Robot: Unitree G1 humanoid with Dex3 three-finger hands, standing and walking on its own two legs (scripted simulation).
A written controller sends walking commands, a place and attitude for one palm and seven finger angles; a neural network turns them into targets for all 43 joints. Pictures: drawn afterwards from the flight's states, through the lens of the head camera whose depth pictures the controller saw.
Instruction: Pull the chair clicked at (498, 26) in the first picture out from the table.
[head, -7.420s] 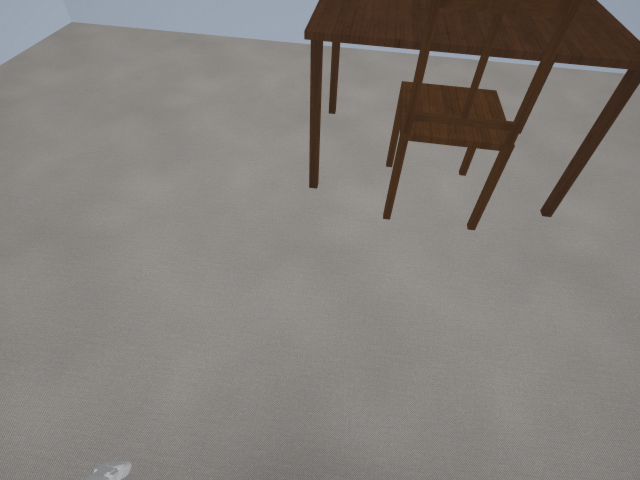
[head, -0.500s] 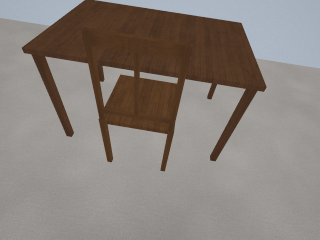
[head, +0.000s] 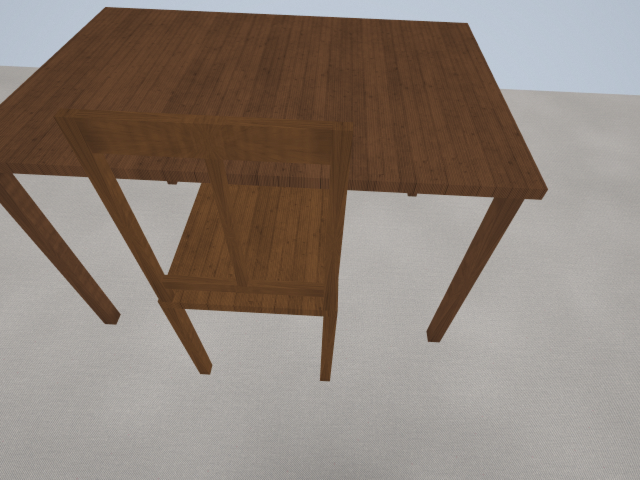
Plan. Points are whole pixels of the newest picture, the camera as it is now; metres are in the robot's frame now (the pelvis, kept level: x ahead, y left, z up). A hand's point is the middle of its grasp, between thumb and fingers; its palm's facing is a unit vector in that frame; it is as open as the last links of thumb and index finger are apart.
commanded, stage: take the last steps up to it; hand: left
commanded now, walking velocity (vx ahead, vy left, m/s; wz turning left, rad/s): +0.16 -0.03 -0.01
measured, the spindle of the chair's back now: (230, 230) +0.52 +0.18 -0.06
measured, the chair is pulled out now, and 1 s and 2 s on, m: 0.00 0.00 0.00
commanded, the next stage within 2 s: come to a stop and stand still in 0.02 s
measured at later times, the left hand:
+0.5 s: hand out of the picture +0.13 +0.21 -0.17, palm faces +0.00 -0.98 -0.21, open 7.4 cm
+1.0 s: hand out of the picture +0.07 +0.13 -0.14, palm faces +0.01 -0.96 -0.27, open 7.3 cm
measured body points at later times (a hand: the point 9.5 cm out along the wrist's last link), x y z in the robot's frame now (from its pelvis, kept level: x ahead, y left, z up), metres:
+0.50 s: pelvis +0.09 +0.03 +0.01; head +0.14 +0.04 +0.45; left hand +0.13 +0.26 -0.16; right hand +0.18 -0.20 -0.13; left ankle +0.17 +0.15 -0.73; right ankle +0.03 -0.10 -0.65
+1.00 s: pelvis +0.06 -0.04 +0.02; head +0.09 -0.08 +0.47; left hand +0.07 +0.18 -0.12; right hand +0.04 -0.29 -0.15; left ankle +0.02 +0.10 -0.67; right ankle +0.03 -0.13 -0.73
